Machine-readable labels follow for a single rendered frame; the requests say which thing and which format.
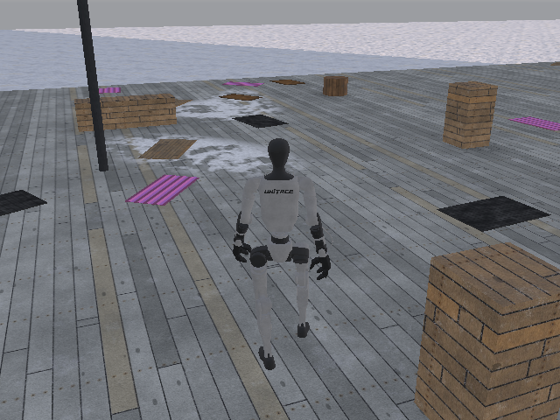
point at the robot right hand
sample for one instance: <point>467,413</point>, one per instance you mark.
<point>326,265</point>

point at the robot left hand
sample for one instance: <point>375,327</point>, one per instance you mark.
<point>245,249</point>

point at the right robot forearm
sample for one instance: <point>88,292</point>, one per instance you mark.
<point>319,239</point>

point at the robot left shin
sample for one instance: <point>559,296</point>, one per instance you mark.
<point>265,327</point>

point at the right robot foot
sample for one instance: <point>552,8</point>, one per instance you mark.
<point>302,331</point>

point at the left robot forearm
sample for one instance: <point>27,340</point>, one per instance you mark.
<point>240,232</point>

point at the left robot upper arm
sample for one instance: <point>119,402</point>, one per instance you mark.
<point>248,198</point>

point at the right robot upper arm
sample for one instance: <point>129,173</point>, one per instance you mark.
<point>310,200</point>

